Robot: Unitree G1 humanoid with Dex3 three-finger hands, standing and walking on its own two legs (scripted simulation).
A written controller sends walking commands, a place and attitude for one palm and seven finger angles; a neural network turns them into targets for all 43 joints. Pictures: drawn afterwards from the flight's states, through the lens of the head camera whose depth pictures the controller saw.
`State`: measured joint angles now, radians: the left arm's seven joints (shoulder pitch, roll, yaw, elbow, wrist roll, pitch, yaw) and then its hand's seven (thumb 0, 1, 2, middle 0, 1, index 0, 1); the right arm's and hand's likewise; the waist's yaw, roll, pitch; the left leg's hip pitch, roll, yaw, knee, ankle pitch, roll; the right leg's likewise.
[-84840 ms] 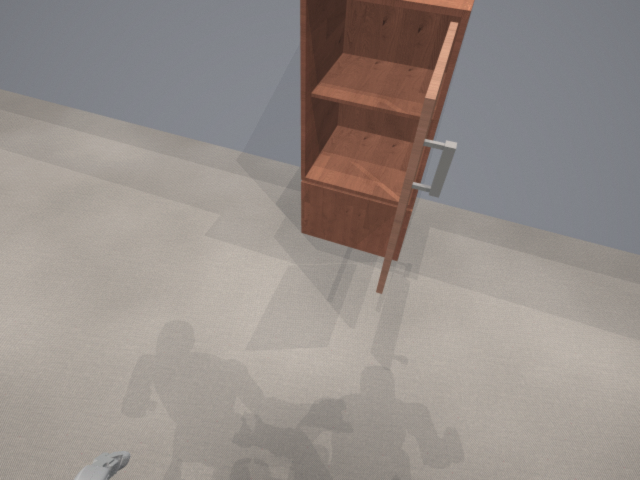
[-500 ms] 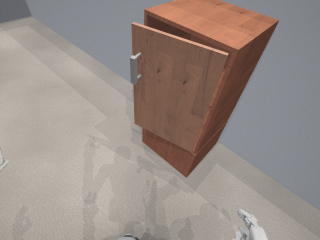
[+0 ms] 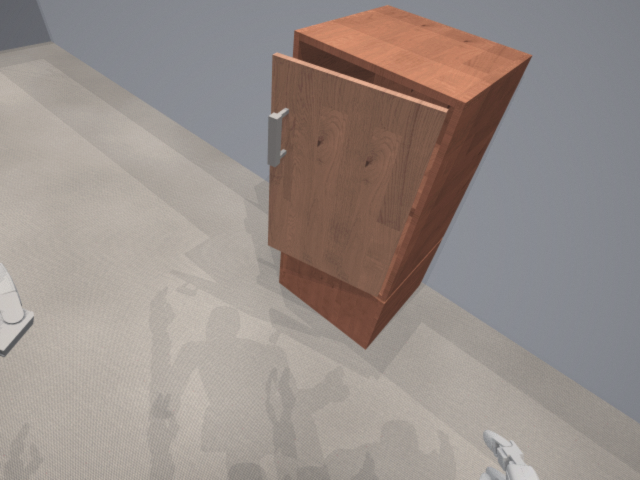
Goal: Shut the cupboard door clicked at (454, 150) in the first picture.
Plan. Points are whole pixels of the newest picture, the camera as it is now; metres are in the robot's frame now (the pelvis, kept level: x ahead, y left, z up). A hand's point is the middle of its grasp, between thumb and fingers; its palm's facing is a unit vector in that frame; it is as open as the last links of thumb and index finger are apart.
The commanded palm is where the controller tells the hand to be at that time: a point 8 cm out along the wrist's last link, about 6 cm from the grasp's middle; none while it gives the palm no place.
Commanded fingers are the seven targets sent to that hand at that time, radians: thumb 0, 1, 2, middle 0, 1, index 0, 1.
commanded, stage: stop stepping back and stand still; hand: left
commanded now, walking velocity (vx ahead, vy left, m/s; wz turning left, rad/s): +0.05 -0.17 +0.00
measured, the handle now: (279, 137) +0.84 +0.13 -0.02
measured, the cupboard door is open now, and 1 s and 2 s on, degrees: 12 12 12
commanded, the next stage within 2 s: let the arm hang, fingers relaxed in 0.48 s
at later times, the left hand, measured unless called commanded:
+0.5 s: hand (11, 356) +0.18 +0.28 +0.15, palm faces +0.47 -0.82 -0.32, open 7.4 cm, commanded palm +0.14 +0.31 +0.18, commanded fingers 0.00 0.90 0.90 -0.20 -0.30 -0.20 -0.30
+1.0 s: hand out of the picture -0.06 +0.18 -0.19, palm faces +0.00 -0.99 -0.15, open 7.2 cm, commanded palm none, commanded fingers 0.00 0.90 0.90 -0.20 -0.30 -0.20 -0.30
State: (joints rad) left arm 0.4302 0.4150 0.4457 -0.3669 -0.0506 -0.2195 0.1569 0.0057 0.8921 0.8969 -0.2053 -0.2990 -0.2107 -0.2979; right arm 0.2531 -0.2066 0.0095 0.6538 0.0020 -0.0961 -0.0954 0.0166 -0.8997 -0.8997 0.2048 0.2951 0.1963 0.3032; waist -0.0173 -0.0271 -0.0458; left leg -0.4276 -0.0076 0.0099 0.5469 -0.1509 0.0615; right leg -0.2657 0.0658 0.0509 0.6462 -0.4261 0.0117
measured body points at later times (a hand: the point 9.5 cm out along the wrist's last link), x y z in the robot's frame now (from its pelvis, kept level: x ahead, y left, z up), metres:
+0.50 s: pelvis -0.02 +0.01 -0.01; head -0.07 +0.03 +0.44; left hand +0.15 +0.32 +0.17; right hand +0.10 -0.24 -0.09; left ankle +0.05 +0.10 -0.73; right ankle -0.10 -0.06 -0.73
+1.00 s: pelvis -0.05 +0.01 -0.01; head -0.03 +0.04 +0.44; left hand -0.05 +0.24 -0.17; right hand -0.04 -0.24 -0.14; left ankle +0.05 +0.10 -0.73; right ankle -0.10 -0.06 -0.73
